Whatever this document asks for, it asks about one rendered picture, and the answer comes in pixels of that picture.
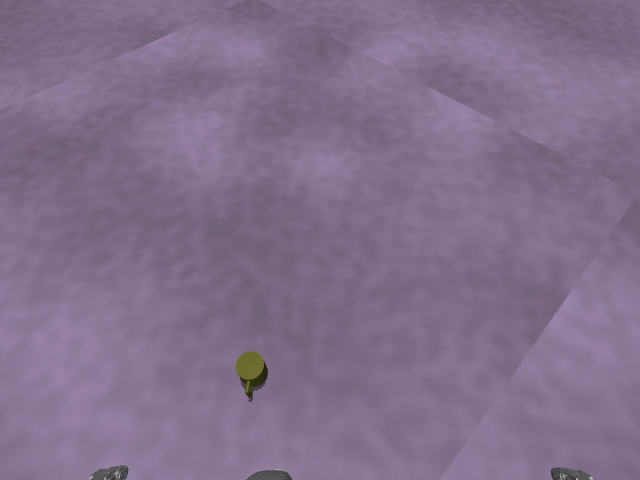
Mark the mug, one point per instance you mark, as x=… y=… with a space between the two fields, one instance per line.
x=252 y=370

